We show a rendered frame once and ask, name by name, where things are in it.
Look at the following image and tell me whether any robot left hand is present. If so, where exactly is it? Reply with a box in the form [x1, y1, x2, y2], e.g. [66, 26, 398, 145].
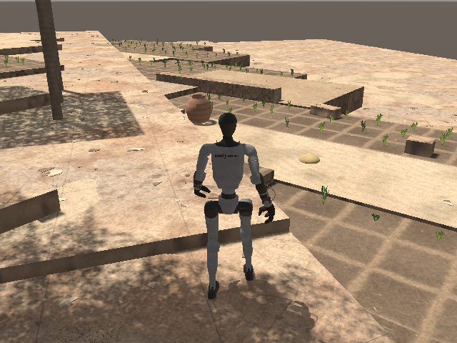
[194, 185, 211, 198]

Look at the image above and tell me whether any robot left upper arm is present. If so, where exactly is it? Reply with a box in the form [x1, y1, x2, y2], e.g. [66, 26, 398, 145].
[195, 144, 214, 182]

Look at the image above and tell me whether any robot right upper arm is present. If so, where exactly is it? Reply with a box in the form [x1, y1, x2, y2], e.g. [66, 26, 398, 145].
[242, 144, 261, 185]

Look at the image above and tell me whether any left robot shin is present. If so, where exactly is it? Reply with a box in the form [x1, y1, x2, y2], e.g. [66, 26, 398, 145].
[207, 242, 218, 290]

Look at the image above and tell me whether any robot right hand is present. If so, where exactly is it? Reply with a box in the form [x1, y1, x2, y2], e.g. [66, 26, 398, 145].
[258, 204, 275, 224]

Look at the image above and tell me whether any robot left forearm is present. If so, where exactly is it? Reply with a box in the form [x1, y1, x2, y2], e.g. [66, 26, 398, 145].
[194, 171, 203, 190]

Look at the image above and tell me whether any right robot foot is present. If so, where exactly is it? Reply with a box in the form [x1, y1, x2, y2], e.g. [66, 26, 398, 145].
[243, 264, 253, 281]

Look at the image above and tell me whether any robot right forearm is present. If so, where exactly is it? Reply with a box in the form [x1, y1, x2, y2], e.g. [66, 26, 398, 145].
[256, 173, 272, 207]

